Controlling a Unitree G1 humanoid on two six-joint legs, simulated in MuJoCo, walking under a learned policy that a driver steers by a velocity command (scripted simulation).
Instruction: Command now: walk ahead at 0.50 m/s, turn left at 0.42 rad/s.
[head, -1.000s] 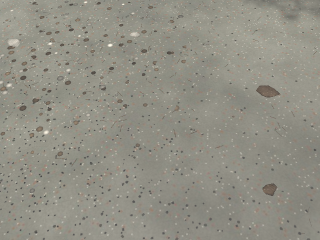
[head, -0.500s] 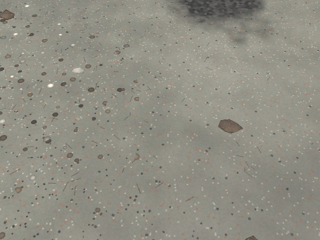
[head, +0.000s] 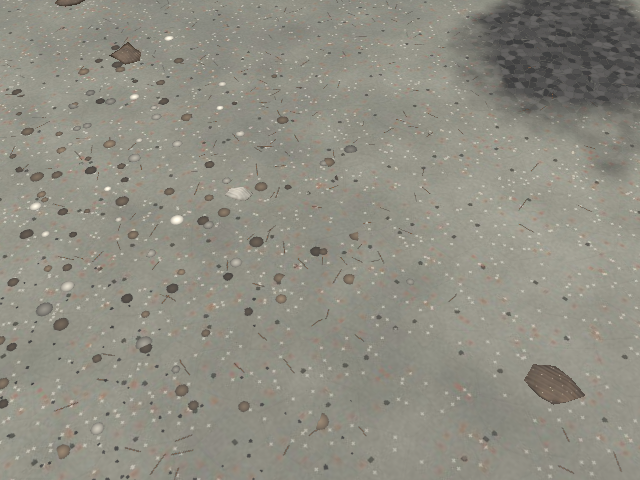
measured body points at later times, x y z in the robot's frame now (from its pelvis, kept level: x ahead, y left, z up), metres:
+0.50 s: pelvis +0.28 +0.06 +0.00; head +0.32 +0.09 +0.45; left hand +0.39 +0.37 -0.09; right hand +0.44 -0.19 -0.11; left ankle +0.26 +0.13 -0.75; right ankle +0.43 -0.10 -0.68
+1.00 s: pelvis +0.56 +0.10 +0.00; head +0.58 +0.11 +0.45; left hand +0.44 +0.36 -0.12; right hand +0.85 -0.03 -0.09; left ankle +0.55 +0.28 -0.68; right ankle +0.59 +0.00 -0.75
